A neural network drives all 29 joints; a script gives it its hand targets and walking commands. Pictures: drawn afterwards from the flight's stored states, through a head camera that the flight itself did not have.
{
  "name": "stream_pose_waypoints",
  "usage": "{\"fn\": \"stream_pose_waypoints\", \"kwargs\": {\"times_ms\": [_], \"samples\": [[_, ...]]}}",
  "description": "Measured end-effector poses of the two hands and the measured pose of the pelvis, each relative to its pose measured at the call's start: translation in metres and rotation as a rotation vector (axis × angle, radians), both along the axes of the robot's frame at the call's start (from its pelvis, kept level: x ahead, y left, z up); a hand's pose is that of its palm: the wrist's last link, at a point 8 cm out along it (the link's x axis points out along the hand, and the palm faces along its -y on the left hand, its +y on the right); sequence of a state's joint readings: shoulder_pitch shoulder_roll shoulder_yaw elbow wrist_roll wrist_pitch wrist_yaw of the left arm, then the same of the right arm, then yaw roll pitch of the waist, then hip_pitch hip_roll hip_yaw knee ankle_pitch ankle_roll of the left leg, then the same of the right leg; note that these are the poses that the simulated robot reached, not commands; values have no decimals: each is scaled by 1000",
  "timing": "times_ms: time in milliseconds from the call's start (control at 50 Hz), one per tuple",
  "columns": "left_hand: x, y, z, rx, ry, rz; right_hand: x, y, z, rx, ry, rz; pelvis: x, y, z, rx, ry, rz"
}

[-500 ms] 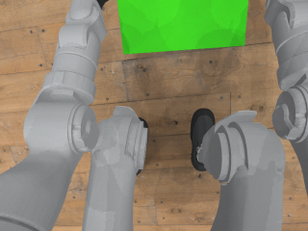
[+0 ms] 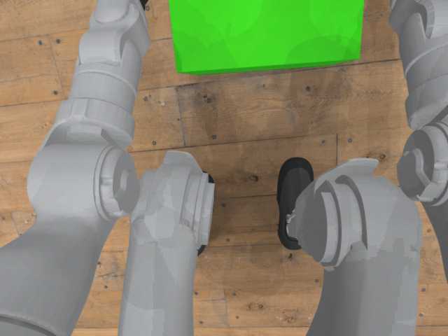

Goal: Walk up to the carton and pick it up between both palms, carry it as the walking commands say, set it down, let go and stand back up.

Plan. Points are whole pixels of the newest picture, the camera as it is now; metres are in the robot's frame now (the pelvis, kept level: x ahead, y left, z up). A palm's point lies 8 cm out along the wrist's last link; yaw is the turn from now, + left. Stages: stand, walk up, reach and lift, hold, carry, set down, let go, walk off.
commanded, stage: set down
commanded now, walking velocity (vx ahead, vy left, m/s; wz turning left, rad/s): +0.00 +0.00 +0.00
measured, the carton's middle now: out of the picture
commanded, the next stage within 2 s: none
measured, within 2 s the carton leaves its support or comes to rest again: neither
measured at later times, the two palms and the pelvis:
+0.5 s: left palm out of the picture +0.53 +0.14 -0.18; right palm out of the picture +0.53 -0.23 -0.18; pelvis -0.01 +0.00 +0.01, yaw -1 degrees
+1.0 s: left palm out of the picture +0.54 +0.16 -0.13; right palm out of the picture +0.55 -0.24 -0.13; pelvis -0.02 +0.00 +0.02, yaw +0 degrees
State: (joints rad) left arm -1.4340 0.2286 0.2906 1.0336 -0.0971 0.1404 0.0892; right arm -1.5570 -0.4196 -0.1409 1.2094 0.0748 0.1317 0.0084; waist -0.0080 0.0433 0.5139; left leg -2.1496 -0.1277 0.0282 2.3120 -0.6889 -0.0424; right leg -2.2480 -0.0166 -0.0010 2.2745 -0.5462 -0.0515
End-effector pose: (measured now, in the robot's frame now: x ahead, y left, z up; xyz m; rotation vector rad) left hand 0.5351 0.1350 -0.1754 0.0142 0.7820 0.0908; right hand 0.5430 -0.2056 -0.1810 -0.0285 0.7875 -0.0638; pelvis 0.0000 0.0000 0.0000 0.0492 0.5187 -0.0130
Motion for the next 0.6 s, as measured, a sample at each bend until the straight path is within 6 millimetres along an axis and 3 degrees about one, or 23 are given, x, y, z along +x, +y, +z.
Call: {"fn": "stream_pose_waypoints", "kwargs": {"times_ms": [340,600], "samples": [[-3,0,0,33,-18,-19,-6,-3,-3,-10,-20,-9,-3,1,2,1,-1,-1],[-9,6,-1,46,1,-2,-8,-33,8,-52,-16,-90,-9,-1,4,0,2,-9]]}}
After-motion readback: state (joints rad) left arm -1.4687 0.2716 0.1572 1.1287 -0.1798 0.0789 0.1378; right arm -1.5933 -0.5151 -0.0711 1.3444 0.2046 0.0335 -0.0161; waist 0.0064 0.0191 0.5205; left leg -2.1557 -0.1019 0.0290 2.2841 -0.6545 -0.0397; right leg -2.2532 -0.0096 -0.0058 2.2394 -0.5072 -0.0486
